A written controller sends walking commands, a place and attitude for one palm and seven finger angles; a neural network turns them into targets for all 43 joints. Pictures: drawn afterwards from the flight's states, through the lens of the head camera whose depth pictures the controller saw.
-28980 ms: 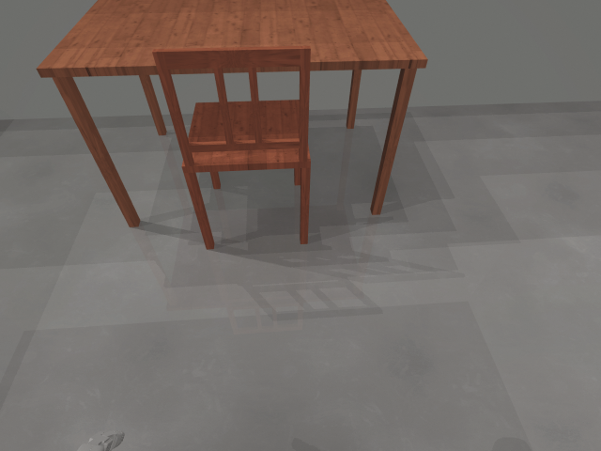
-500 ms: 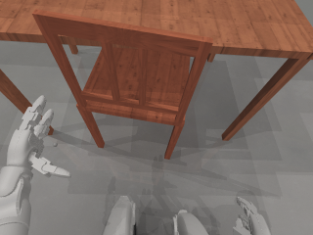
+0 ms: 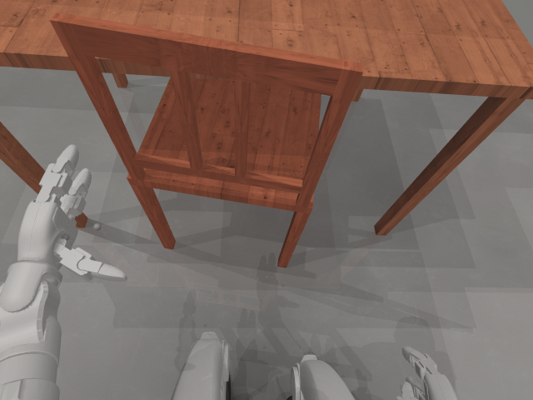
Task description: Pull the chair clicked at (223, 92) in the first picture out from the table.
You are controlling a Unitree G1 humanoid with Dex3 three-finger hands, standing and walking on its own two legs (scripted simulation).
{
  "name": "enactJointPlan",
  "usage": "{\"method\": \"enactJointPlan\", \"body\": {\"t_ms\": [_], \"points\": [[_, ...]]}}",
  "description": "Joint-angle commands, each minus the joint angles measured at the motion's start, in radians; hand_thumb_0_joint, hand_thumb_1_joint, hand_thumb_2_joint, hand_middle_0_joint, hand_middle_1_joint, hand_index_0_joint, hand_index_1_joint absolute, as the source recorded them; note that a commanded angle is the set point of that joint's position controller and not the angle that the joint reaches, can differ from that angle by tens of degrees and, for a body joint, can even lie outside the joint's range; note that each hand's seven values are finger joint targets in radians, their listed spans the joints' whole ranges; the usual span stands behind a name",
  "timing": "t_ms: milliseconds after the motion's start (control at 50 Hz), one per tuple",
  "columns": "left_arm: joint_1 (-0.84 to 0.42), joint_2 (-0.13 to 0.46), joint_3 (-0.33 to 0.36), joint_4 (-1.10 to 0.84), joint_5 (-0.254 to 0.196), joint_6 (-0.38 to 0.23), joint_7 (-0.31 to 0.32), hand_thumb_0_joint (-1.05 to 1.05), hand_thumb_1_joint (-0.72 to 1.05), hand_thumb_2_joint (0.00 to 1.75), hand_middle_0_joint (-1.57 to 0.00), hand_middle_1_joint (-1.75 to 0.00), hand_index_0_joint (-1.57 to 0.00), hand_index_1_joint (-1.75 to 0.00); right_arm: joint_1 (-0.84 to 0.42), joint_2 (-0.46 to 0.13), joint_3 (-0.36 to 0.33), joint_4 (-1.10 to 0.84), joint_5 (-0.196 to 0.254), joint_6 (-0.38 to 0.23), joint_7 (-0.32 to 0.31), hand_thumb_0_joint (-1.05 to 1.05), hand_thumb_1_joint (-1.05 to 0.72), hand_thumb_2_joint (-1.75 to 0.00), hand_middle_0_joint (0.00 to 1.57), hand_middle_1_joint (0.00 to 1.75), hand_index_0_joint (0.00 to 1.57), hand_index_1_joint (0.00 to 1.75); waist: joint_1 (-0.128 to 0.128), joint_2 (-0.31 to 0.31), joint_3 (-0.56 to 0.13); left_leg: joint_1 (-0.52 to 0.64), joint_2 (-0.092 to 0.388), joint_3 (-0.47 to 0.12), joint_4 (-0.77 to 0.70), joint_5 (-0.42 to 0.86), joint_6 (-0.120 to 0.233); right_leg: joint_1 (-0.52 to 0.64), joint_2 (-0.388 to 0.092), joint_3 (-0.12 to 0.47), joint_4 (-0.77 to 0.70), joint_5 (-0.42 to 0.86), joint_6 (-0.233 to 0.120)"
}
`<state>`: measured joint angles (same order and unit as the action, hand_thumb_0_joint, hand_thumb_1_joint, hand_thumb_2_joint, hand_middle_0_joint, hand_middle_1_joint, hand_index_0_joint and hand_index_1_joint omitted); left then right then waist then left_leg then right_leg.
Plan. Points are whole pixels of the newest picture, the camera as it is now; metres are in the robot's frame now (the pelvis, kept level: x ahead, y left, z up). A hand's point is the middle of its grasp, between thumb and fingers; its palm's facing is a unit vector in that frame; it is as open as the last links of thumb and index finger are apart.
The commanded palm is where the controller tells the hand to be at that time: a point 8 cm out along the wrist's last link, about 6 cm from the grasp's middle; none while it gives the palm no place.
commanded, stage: aim the fingers beside a spindle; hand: left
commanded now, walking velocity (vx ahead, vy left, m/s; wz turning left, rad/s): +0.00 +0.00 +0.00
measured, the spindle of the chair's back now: (189, 125) +0.56 +0.15 +0.01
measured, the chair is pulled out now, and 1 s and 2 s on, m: -0.05 -0.05 -0.05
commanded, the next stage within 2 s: push the fingers through the gap in 1.78 s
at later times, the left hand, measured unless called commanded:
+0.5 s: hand (102, 233) +0.34 +0.24 +0.02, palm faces +0.01 -1.00 -0.04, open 16.9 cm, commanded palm +0.32 +0.29 +0.02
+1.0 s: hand (102, 232) +0.34 +0.24 +0.02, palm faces +0.02 -1.00 -0.06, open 16.9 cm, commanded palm +0.32 +0.30 +0.03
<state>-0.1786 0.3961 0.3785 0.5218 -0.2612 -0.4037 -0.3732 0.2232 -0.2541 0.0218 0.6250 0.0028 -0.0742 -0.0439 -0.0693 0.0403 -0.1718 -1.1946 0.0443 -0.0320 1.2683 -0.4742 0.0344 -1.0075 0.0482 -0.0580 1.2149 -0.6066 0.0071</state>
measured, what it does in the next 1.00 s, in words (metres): stands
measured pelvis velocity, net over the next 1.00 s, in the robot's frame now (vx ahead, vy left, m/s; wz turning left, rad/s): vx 0.00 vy -0.01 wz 0.00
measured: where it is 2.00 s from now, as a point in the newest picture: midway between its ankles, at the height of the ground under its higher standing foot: outside the picture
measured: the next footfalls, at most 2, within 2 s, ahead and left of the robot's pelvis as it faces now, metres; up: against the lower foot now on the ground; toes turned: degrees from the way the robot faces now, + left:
none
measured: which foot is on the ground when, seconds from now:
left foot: down 0.00-1.00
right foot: down 0.00-1.00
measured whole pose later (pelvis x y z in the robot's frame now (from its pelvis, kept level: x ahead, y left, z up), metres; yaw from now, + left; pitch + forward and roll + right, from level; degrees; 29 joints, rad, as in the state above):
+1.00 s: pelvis +0.00 -0.01 +0.00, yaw +0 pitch +23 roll -5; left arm -0.16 0.39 0.40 0.55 -0.27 -0.44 -0.42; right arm 0.23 -0.26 0.01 0.64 0.00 -0.07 -0.05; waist -0.07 0.04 -0.17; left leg -1.19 0.05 -0.04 1.27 -0.48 0.02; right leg -1.01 0.06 -0.06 1.23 -0.62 -0.01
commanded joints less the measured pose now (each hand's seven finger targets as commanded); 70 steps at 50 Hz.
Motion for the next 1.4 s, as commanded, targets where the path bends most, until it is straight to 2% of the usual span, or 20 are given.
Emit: {"method": "enactJointPlan", "body": {"t_ms": [0, 80, 160, 260, 280, 360, 380, 440, 560, 620, 700, 740, 780, 880, 940, 1060, 1140, 1200, 1320, 1380], "points": [[-0.163, 0.245, 0.093, -0.147, -0.03, -0.07, -0.006, 0.0, -0.5, 0.3, -0.06, -0.08, -0.06, -0.08, 0.05, -0.176, -0.066, -0.097, 0.004, -0.026, -0.013, 0.0, -0.9, -0.9, 0.2, 0.3, 0.2, 0.3, 0.002, 0.09, -0.363, 0.528, 0.002, -0.062, -0.167, 0.269, -0.008, -0.035, 0.019, -0.012, -0.174, 0.215, -0.032], [-0.122, 0.238, 0.1, -0.095, -0.04, -0.05, -0.029, 0.0, -0.5, 0.3, -0.06, -0.08, -0.06, -0.08, 0.04, -0.178, -0.067, -0.108, 0.007, -0.014, -0.007, 0.0, -0.9, -0.9, 0.2, 0.3, 0.2, 0.3, 0.01, 0.062, -0.342, 0.467, -0.003, -0.042, -0.162, 0.258, -0.005, -0.001, 0.015, -0.007, -0.177, 0.228, -0.028], [-0.138, 0.245, 0.096, -0.21, -0.049, -0.08, -0.036, 0.0, -0.5, 0.3, -0.06, -0.08, -0.06, -0.08, 0.036, -0.172, -0.071, -0.119, 0.007, -0.021, -0.004, 0.0, -0.9, -0.9, 0.2, 0.3, 0.2, 0.3, 0.015, 0.117, -0.395, 0.533, -0.001, -0.041, -0.159, 0.32, -0.006, 0.009, 0.016, -0.003, -0.175, 0.268, -0.029], [-0.15, 0.254, 0.104, -0.236, -0.05, -0.11, -0.02, 0.0, -0.5, 0.3, -0.06, -0.08, -0.06, -0.08, 0.041, -0.171, -0.071, -0.099, 0.003, -0.034, -0.008, 0.0, -0.9, -0.9, 0.2, 0.3, 0.2, 0.3, -0.002, 0.106, -0.373, 0.531, 0.001, -0.052, -0.159, 0.3, -0.006, -0.013, 0.02, -0.007, -0.175, 0.242, -0.027], [-0.167, 0.236, 0.082, -0.243, -0.047, -0.111, -0.02, 0.0, -0.5, 0.3, -0.06, -0.08, -0.06, -0.08, 0.037, -0.171, -0.07, -0.096, 0.004, -0.037, -0.01, 0.0, -0.9, -0.9, 0.2, 0.3, 0.2, 0.3, -0.007, 0.14, -0.368, 0.546, 0.002, -0.056, -0.161, 0.301, -0.008, -0.032, 0.018, -0.01, -0.172, 0.238, -0.029], [-0.161, 0.169, 0.024, -0.161, -0.04, -0.078, -0.024, 0.0, -0.5, 0.3, -0.06, -0.08, -0.06, -0.08, 0.035, -0.173, -0.07, -0.092, 0.006, -0.035, -0.01, 0.0, -0.9, -0.9, 0.2, 0.3, 0.2, 0.3, -0.021, 0.099, -0.31, 0.506, -0.002, -0.058, -0.174, 0.21, -0.007, -0.057, 0.015, -0.013, -0.185, 0.184, -0.025], [-0.18, 0.18, 0.031, -0.141, -0.041, -0.071, -0.026, 0.0, -0.5, 0.3, -0.06, -0.08, -0.06, -0.08, 0.034, -0.178, -0.069, -0.09, 0.008, -0.033, -0.013, 0.0, -0.9, -0.9, 0.2, 0.3, 0.2, 0.3, -0.026, 0.065, -0.301, 0.48, -0.001, -0.057, -0.17, 0.185, -0.003, -0.054, 0.015, -0.01, -0.188, 0.174, -0.024], [-0.203, 0.189, 0.03, -0.142, -0.03, -0.068, -0.025, 0.0, -0.5, 0.3, -0.06, -0.08, -0.06, -0.08, 0.031, -0.177, -0.067, -0.098, 0.006, -0.032, -0.012, 0.0, -0.9, -0.9, 0.2, 0.3, 0.2, 0.3, -0.015, 0.094, -0.322, 0.491, -0.004, -0.053, -0.168, 0.192, -0.003, -0.054, 0.011, -0.006, -0.182, 0.174, -0.027], [-0.241, 0.27, 0.1, -0.221, -0.022, -0.105, 0.012, 0.0, -0.5, 0.3, -0.06, -0.08, -0.06, -0.08, 0.026, -0.168, -0.062, -0.109, 0.001, -0.025, -0.012, 0.0, -0.9, -0.9, 0.2, 0.3, 0.2, 0.3, 0.012, 0.136, -0.384, 0.542, -0.002, -0.051, -0.167, 0.256, -0.008, -0.02, 0.015, -0.001, -0.175, 0.206, -0.032], [-0.186, 0.285, 0.131, -0.194, -0.025, -0.102, 0.019, 0.0, -0.5, 0.3, -0.06, -0.08, -0.06, -0.08, 0.031, -0.164, -0.06, -0.107, -0.001, -0.022, -0.01, 0.0, -0.9, -0.9, 0.2, 0.3, 0.2, 0.3, 0.018, 0.109, -0.396, 0.524, -0.002, -0.044, -0.162, 0.279, -0.006, 0.017, 0.017, 0.002, -0.177, 0.233, -0.029], [-0.17, 0.23, 0.09, -0.072, -0.035, -0.067, -0.018, 0.0, -0.5, 0.3, -0.06, -0.08, -0.06, -0.08, 0.036, -0.167, -0.059, -0.102, 0.006, -0.016, -0.009, 0.0, -0.9, -0.9, 0.2, 0.3, 0.2, 0.3, -0.007, 0.048, -0.307, 0.416, -0.007, -0.027, -0.148, 0.21, 0.003, 0.017, 0.018, 0.012, -0.191, 0.209, -0.022], [-0.167, 0.226, 0.084, -0.055, -0.042, -0.062, -0.043, 0.0, -0.5, 0.3, -0.06, -0.08, -0.06, -0.08, 0.035, -0.175, -0.063, -0.1, 0.009, -0.016, -0.01, 0.0, -0.9, -0.9, 0.2, 0.3, 0.2, 0.3, -0.008, 0.032, -0.316, 0.397, -0.008, -0.02, -0.136, 0.216, 0.006, 0.024, 0.014, 0.018, -0.188, 0.225, -0.019], [-0.185, 0.195, 0.044, -0.099, -0.049, -0.066, -0.067, 0.0, -0.5, 0.3, -0.06, -0.08, -0.06, -0.08, 0.033, -0.173, -0.067, -0.104, 0.011, -0.022, -0.009, 0.0, -0.9, -0.9, 0.2, 0.3, 0.2, 0.3, -0.013, 0.072, -0.347, 0.43, -0.009, -0.017, -0.13, 0.246, 0.007, 0.019, 0.012, 0.021, -0.186, 0.251, -0.02], [-0.216, 0.285, 0.113, -0.207, -0.052, -0.109, -0.054, 0.0, -0.5, 0.3, -0.06, -0.08, -0.06, -0.08, 0.041, -0.176, -0.072, -0.094, 0.005, -0.033, -0.013, 0.0, -0.9, -0.9, 0.2, 0.3, 0.2, 0.3, -0.002, 0.097, -0.393, 0.487, -0.004, -0.03, -0.131, 0.307, 0.006, 0.022, 0.016, 0.015, -0.172, 0.278, -0.024], [-0.209, 0.317, 0.16, -0.193, -0.049, -0.119, -0.025, 0.0, -0.5, 0.3, -0.06, -0.08, -0.06, -0.08, 0.043, -0.169, -0.068, -0.082, 0.0, -0.034, -0.015, 0.0, -0.9, -0.9, 0.2, 0.3, 0.2, 0.3, 0.005, 0.104, -0.379, 0.485, -0.004, -0.03, -0.132, 0.299, 0.003, 0.02, 0.017, 0.013, -0.172, 0.264, -0.023], [-0.138, 0.281, 0.135, -0.105, -0.048, -0.078, -0.054, 0.0, -0.5, 0.3, -0.06, -0.08, -0.06, -0.08, 0.038, -0.172, -0.065, -0.092, 0.004, -0.026, -0.012, 0.0, -0.9, -0.9, 0.2, 0.3, 0.2, 0.3, 0.008, 0.107, -0.358, 0.45, -0.007, -0.021, -0.14, 0.276, 0.001, 0.034, 0.015, 0.015, -0.178, 0.261, -0.023], [-0.163, 0.22, 0.072, -0.08, -0.062, -0.057, -0.092, 0.0, -0.5, 0.3, -0.06, -0.08, -0.06, -0.08, 0.039, -0.18, -0.068, -0.092, 0.009, -0.03, -0.011, 0.0, -0.9, -0.9, 0.2, 0.3, 0.2, 0.3, -0.016, 0.073, -0.342, 0.444, -0.003, -0.026, -0.131, 0.26, 0.006, -0.001, 0.016, 0.01, -0.181, 0.25, -0.02], [-0.226, 0.249, 0.083, -0.136, -0.063, -0.079, -0.086, 0.0, -0.5, 0.3, -0.06, -0.08, -0.06, -0.08, 0.043, -0.184, -0.07, -0.09, 0.007, -0.038, -0.015, 0.0, -0.9, -0.9, 0.2, 0.3, 0.2, 0.3, -0.018, 0.096, -0.354, 0.474, 0.001, -0.041, -0.131, 0.27, 0.005, -0.027, 0.018, 0.002, -0.17, 0.234, -0.026], [-0.202, 0.287, 0.124, -0.216, -0.039, -0.107, -0.021, 0.0, -0.5, 0.3, -0.06, -0.08, -0.06, -0.08, 0.049, -0.177, -0.071, -0.091, -0.001, -0.04, -0.013, 0.0, -0.9, -0.9, 0.2, 0.3, 0.2, 0.3, 0.006, 0.134, -0.421, 0.574, 0.005, -0.059, -0.157, 0.329, -0.007, -0.03, 0.018, -0.009, -0.164, 0.247, -0.029], [-0.208, 0.282, 0.122, -0.165, -0.026, -0.09, -0.007, 0.0, -0.5, 0.3, -0.06, -0.08, -0.06, -0.08, 0.039, -0.177, -0.066, -0.092, -0.001, -0.026, -0.013, 0.0, -0.9, -0.9, 0.2, 0.3, 0.2, 0.3, 0.001, 0.125, -0.357, 0.53, 0.004, -0.062, -0.174, 0.261, -0.011, -0.044, 0.017, -0.014, -0.168, 0.205, -0.028]]}}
